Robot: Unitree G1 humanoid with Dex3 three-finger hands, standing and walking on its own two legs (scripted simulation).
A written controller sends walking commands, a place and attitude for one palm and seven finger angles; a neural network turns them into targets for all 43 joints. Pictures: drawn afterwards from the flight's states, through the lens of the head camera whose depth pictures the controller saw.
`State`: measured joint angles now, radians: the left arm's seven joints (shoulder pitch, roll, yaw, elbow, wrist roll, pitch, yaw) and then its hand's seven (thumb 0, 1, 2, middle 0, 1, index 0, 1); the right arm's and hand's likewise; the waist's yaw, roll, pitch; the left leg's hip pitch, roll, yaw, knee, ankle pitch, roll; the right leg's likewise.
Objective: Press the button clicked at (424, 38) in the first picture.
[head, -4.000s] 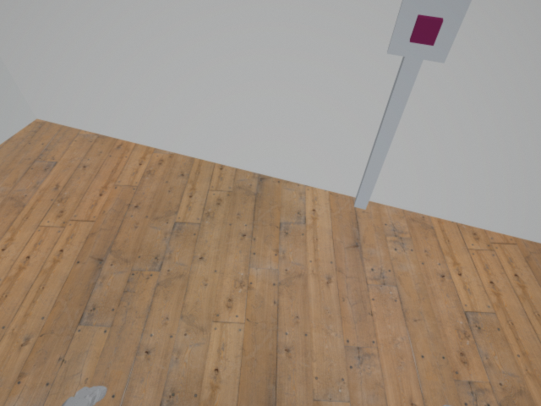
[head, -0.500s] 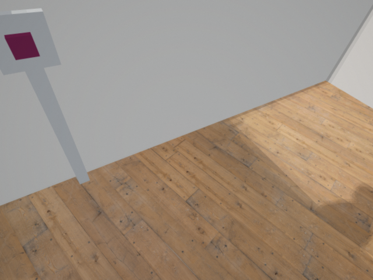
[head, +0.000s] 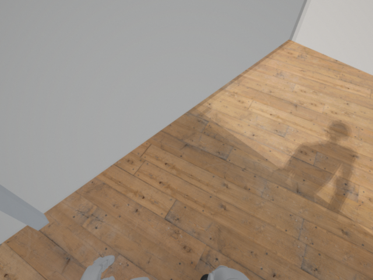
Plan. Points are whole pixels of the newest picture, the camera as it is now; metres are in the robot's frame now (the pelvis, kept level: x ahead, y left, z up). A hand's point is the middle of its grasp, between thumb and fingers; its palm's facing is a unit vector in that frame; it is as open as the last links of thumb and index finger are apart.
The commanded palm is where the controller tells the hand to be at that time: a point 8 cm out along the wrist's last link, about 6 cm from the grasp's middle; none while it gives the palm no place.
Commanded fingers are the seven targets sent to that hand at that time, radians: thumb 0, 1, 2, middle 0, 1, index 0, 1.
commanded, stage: turn to face it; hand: left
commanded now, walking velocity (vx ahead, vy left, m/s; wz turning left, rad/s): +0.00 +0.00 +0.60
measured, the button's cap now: out of the picture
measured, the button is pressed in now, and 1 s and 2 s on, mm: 0 0 0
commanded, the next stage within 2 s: take the last steps up to it in 1.16 s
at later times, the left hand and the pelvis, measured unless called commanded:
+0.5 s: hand out of the picture +0.08 +0.28 -0.16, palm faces +0.31 -0.93 -0.21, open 7.4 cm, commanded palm none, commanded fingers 0.00 0.90 0.90 -0.20 -0.30 -0.20 -0.30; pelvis +0.06 +0.05 +0.02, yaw +16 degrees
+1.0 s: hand out of the picture +0.07 +0.19 -0.11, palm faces +0.55 -0.78 -0.29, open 7.4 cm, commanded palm none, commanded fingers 0.00 0.90 0.90 -0.20 -0.30 -0.20 -0.30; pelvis +0.09 -0.03 +0.02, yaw +35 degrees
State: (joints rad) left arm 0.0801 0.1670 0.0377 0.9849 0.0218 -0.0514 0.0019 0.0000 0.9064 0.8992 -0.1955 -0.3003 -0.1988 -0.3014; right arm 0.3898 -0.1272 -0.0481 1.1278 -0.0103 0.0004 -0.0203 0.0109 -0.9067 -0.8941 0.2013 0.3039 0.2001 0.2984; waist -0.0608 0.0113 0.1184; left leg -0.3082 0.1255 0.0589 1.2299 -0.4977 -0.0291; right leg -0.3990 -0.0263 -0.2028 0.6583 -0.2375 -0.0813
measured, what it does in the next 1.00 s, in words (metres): steps on the spot, turning left: left foot, then right foot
